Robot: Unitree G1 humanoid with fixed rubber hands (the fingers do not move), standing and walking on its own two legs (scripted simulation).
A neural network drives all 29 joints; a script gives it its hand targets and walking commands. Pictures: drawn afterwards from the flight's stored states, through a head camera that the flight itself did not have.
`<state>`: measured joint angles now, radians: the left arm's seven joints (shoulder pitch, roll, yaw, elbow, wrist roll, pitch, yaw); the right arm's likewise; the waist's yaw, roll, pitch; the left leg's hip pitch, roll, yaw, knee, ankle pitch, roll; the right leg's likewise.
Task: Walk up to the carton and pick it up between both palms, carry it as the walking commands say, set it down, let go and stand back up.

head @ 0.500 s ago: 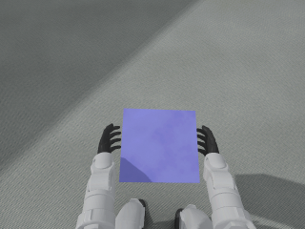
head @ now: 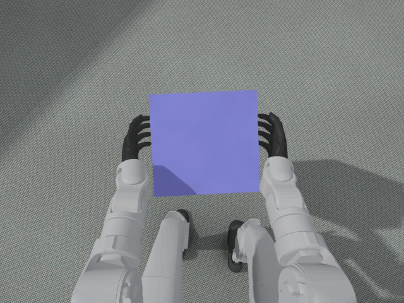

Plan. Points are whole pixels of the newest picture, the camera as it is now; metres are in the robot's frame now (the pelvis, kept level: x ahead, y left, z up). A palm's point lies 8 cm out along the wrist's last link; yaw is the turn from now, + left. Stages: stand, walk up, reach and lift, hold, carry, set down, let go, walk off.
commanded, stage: set down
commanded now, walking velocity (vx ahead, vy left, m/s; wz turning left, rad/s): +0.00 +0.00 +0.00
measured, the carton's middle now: (203, 143) +0.42 +0.04 -0.20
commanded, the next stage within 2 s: none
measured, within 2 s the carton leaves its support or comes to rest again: neither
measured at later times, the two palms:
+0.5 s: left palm (142, 143) +0.41 +0.18 -0.18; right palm (263, 141) +0.42 -0.11 -0.18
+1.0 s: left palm (151, 129) +0.46 +0.18 -0.26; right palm (256, 132) +0.47 -0.11 -0.26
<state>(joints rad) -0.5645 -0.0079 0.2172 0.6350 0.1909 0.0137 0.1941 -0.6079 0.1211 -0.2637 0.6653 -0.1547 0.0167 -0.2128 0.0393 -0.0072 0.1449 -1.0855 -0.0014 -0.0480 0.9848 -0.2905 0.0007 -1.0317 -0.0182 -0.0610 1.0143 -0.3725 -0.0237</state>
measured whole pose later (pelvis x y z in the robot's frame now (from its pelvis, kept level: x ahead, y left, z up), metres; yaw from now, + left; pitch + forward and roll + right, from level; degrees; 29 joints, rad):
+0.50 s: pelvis +0.00 +0.00 -0.06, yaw -1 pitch +35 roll -1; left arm -0.73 0.08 0.17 0.66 0.04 -0.02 0.24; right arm -0.78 0.02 -0.14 0.69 0.01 -0.02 -0.26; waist 0.04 -0.01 0.07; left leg -1.48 0.00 -0.05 1.21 -0.34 -0.01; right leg -1.43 -0.02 -0.06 1.24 -0.43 -0.02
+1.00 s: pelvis -0.02 +0.00 -0.14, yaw -2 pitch +41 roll -2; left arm -1.00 0.13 0.27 0.71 0.03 0.11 0.22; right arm -1.03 0.02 -0.23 0.73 0.00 0.10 -0.30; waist 0.04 -0.01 0.05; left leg -1.83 0.00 -0.07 1.57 -0.44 -0.02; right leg -1.77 0.01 -0.05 1.59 -0.53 -0.02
